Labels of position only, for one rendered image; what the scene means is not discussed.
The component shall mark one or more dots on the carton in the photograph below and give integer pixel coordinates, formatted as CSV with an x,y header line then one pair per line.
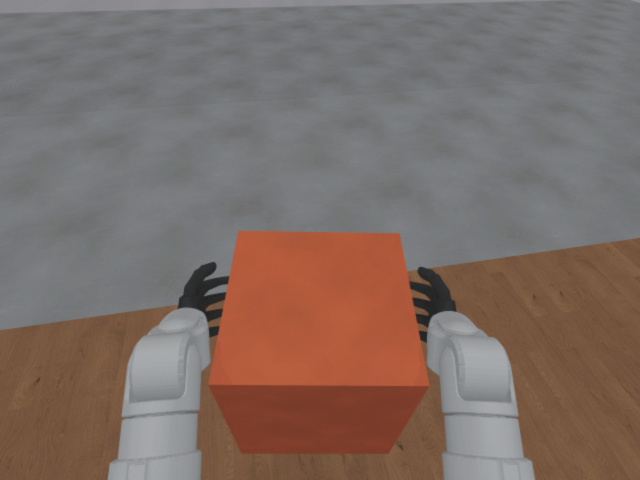
x,y
318,349

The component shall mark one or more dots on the robot right hand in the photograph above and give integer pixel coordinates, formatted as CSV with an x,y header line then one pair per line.
x,y
439,295

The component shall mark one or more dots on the robot right forearm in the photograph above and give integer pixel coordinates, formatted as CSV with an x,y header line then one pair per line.
x,y
477,389

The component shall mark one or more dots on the robot left forearm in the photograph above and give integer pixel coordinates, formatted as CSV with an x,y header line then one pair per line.
x,y
158,440

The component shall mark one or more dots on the robot left hand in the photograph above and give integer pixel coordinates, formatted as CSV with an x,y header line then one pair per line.
x,y
196,288

